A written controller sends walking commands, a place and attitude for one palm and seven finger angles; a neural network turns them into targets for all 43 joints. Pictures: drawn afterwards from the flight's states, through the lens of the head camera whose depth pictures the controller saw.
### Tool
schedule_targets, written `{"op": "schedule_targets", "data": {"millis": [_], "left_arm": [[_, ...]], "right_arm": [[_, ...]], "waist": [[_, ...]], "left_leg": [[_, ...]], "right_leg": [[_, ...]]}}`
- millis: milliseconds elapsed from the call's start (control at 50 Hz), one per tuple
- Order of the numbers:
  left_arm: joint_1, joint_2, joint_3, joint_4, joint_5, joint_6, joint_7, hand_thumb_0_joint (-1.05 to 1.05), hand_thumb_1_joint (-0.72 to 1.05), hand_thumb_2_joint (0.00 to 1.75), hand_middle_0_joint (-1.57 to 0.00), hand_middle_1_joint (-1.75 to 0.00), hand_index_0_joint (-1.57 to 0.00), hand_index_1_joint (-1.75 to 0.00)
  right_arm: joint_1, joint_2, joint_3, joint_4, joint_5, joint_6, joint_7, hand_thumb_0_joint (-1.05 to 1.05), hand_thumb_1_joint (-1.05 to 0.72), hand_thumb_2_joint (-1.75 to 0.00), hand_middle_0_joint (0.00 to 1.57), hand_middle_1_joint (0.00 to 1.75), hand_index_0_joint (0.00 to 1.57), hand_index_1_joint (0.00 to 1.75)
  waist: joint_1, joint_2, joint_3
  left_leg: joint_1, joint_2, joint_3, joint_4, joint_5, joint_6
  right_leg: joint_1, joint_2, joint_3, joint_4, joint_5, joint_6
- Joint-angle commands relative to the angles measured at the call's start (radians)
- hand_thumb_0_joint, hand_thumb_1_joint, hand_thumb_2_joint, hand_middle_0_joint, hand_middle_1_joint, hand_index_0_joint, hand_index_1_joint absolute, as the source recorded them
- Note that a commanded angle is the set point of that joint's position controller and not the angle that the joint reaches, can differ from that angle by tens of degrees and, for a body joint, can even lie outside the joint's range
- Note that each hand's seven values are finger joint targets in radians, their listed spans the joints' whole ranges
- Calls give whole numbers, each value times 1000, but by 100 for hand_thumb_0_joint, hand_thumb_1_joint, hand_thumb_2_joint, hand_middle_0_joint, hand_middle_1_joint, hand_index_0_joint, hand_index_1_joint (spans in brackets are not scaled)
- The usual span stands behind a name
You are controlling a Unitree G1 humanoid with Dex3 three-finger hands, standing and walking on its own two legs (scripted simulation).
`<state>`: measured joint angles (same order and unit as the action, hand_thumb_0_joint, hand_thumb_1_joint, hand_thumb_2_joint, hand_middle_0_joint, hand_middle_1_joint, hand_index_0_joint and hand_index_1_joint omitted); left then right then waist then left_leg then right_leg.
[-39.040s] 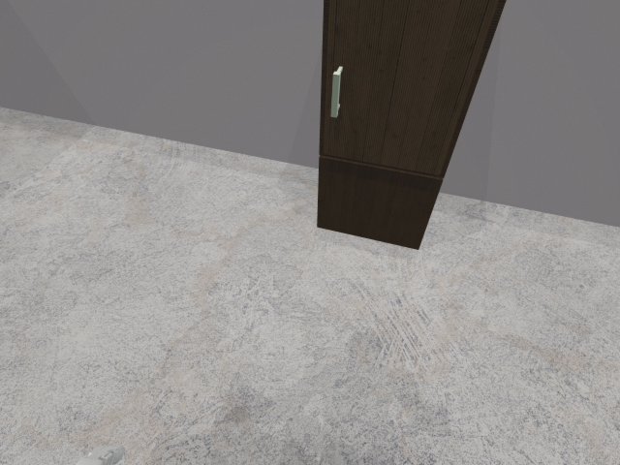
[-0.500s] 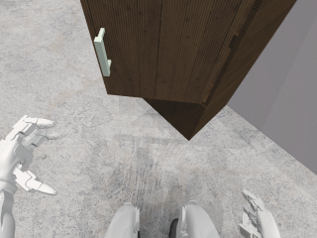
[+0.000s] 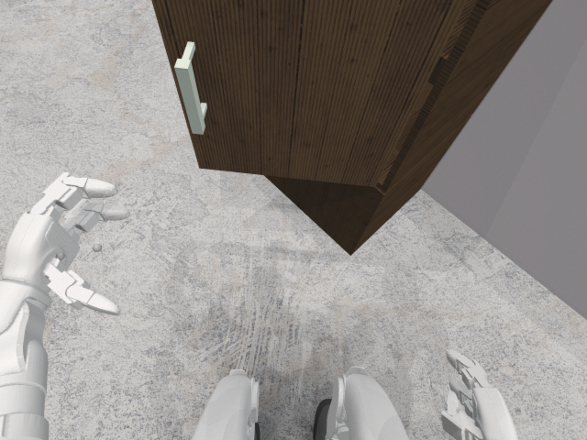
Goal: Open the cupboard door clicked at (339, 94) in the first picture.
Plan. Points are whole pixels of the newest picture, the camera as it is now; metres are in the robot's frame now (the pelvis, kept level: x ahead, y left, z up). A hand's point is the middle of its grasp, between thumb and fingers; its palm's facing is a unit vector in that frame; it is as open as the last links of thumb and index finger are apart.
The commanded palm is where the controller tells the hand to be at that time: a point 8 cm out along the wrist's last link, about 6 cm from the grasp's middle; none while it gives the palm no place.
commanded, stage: move the hooked fingers beside the handle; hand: left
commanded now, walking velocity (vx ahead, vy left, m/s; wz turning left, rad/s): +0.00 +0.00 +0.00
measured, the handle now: (194, 91) +0.62 +0.20 +0.03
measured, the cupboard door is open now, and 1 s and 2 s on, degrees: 41 41 41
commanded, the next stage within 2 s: none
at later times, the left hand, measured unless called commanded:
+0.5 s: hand (117, 182) +0.43 +0.27 +0.03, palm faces -0.04 -1.00 -0.04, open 14.0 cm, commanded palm +0.42 +0.31 +0.04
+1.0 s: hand (135, 135) +0.51 +0.26 +0.03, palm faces -0.04 -1.00 -0.03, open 14.0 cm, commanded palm +0.51 +0.30 +0.03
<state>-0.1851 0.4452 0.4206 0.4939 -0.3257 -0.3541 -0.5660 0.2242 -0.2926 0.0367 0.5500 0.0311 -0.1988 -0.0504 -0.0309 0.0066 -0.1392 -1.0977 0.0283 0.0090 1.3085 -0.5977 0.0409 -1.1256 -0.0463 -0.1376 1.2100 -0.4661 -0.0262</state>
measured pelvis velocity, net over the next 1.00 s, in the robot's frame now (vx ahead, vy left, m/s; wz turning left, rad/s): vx -0.01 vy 0.00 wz -0.04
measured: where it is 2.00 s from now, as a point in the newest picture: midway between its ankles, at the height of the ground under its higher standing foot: outside the picture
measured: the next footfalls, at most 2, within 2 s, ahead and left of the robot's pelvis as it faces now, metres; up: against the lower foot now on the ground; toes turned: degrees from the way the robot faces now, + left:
none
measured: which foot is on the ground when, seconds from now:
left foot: down 0.00-1.00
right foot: down 0.00-1.00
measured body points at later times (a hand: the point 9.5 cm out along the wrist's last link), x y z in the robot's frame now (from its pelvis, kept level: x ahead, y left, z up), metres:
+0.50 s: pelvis +0.00 +0.00 +0.00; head +0.15 +0.03 +0.42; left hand +0.42 +0.32 +0.04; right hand +0.08 -0.28 -0.10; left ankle +0.01 +0.09 -0.62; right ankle +0.06 -0.12 -0.62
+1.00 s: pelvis -0.01 +0.00 -0.02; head +0.18 +0.04 +0.39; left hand +0.51 +0.32 +0.04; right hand +0.02 -0.28 -0.12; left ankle +0.01 +0.09 -0.62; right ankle +0.06 -0.12 -0.62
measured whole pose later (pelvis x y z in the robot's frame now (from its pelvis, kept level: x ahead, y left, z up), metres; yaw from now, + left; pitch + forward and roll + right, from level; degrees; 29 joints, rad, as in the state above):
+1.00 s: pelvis -0.01 +0.00 -0.02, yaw -3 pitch +30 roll -5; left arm -0.92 0.76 0.55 1.18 -0.11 -0.39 -0.52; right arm 0.31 -0.31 0.08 0.59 0.00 0.02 -0.02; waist -0.20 0.02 -0.12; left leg -1.31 0.05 0.00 1.39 -0.60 0.05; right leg -1.33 -0.02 -0.14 1.25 -0.44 -0.02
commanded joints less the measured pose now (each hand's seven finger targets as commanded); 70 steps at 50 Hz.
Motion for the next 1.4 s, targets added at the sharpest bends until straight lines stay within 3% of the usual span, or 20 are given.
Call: {"op": "schedule_targets", "data": {"millis": [0,40,80,120,160,300,380,440,500,540,640,720,780,880,940,1060,1100,1160,1260,1380], "left_arm": [[-217,304,136,-141,-21,-57,27,0,-50,30,-30,-120,-30,-120],[-253,277,106,-122,-16,-60,32,0,-50,30,-30,-120,-30,-120],[-296,306,127,-55,-2,-63,38,0,-50,30,-30,-120,-30,-120],[-382,287,93,-25,10,-71,36,0,-50,30,-30,-120,-30,-120],[-407,312,105,-20,16,-88,28,0,-50,30,-30,-120,-30,-120],[-523,362,131,135,42,-98,27,0,-50,30,-30,-120,-30,-120],[-614,405,142,173,65,-124,29,0,-50,30,-30,-120,-30,-120],[-702,402,123,221,71,-130,28,0,-50,30,-30,-120,-30,-120],[-723,429,134,274,91,-125,26,0,-50,30,-30,-120,-30,-120],[-742,476,169,318,95,-123,28,0,-50,30,-30,-120,-30,-120],[-844,498,158,315,117,-136,31,0,-50,30,-30,-120,-30,-120],[-919,501,134,412,141,-117,36,0,-50,30,-30,-120,-30,-120],[-983,594,183,427,157,-117,42,0,-50,30,-30,-120,-30,-120],[-1065,601,154,460,183,-109,44,0,-50,30,-30,-120,-30,-120],[-1114,633,161,503,192,-90,51,0,-50,30,-30,-120,-30,-120],[-1200,713,175,492,232,-71,61,0,-50,30,-30,-120,-30,-120],[-1229,724,171,534,241,-54,65,0,-50,30,-30,-120,-30,-120],[-1276,750,168,525,260,-43,70,0,-50,30,-30,-120,-30,-120],[-1365,788,155,564,292,-18,85,0,-50,30,-30,-120,-30,-120],[-1257,792,178,562,294,6,72,0,-50,30,-30,-120,-30,-120]], "right_arm": [[69,-170,-72,-114,2,-19,-11,0,-90,-90,20,30,20,30],[77,-166,-70,-115,3,-13,-7,0,-90,-90,20,30,20,30],[93,-176,-72,-99,1,0,-7,0,-90,-90,20,30,20,30],[98,-176,-69,-86,1,6,-7,0,-90,-90,20,30,20,30],[116,-180,-74,-80,-1,13,-7,0,-90,-90,20,30,20,30],[145,-188,-71,-52,-6,53,-1,0,-90,-90,20,30,20,30],[165,-193,-71,-41,-11,73,1,0,-90,-90,20,30,20,30],[178,-195,-68,-32,-14,90,2,0,-90,-90,20,30,20,30],[193,-201,-69,-23,-17,113,8,0,-90,-90,20,30,20,30],[200,-204,-65,-27,-18,127,6,0,-90,-90,20,30,20,30],[218,-206,-63,-26,-25,154,13,0,-90,-90,20,30,20,30],[222,-210,-53,-12,-26,174,15,0,-90,-90,20,30,20,30],[238,-220,-46,-10,-31,185,9,0,-90,-90,20,30,20,30],[257,-224,-38,-2,-37,202,15,0,-90,-90,20,30,20,30],[264,-228,-28,-7,-38,212,12,0,-90,-90,20,30,20,30],[298,-237,-16,-7,-46,237,17,0,-90,-90,20,30,20,30],[303,-238,-10,-4,-47,245,16,0,-90,-90,20,30,20,30],[322,-243,-4,-5,-51,254,17,0,-90,-90,20,30,20,30],[342,-246,11,-1,-59,269,17,0,-90,-90,20,30,20,30],[367,-241,9,-22,-64,299,30,0,-90,-90,20,30,20,30]], "waist": [[10,97,-407],[-2,128,-408],[-13,81,-400],[-31,98,-386],[-24,117,-437],[-41,98,-413],[-38,163,-467],[-66,129,-456],[-64,149,-485],[-68,117,-478],[-82,181,-535],[-119,159,-469],[-122,170,-531],[-150,230,-542],[-172,206,-516],[-181,292,-596],[-203,266,-547],[-211,304,-586],[-246,329,-562],[-219,342,-605]], "left_leg": [[215,-19,-66,-226,385,-34],[222,-17,-66,-226,391,-34],[202,-13,-65,-224,365,-30],[190,-14,-61,-220,332,-25],[229,-13,-62,-219,375,-28],[188,-12,-62,-207,367,-22],[239,-10,-71,-199,421,-29],[226,-7,-77,-180,441,-23],[234,-6,-76,-175,444,-25],[196,-8,-74,-162,451,-18],[252,-1,-90,-148,513,-24],[185,-1,-86,-140,418,-14],[171,-3,-91,-123,425,-11],[211,6,-110,-105,469,-18],[161,4,-110,-92,444,-8],[214,14,-127,-76,512,-23],[178,16,-129,-71,485,-18],[197,19,-138,-65,503,-21],[179,22,-149,-50,496,-22],[228,32,-156,-49,613,-32]], "right_leg": [[295,47,89,-129,166,-4],[275,51,87,-126,164,-7],[273,51,90,-131,157,-1],[253,49,95,-135,138,-1],[265,52,98,-134,164,-4],[248,55,100,-129,168,-2],[226,57,98,-112,189,-7],[208,62,92,-105,206,-6],[199,59,96,-105,208,-2],[213,65,97,-94,227,-3],[173,65,91,-80,242,-3],[140,67,96,-93,194,5],[157,68,97,-77,205,5],[84,72,87,-68,203,3],[78,76,86,-63,200,4],[46,78,77,-46,217,3],[30,79,73,-49,208,7],[13,81,69,-40,208,5],[-33,82,60,-33,201,5],[-12,87,52,-33,252,6]]}}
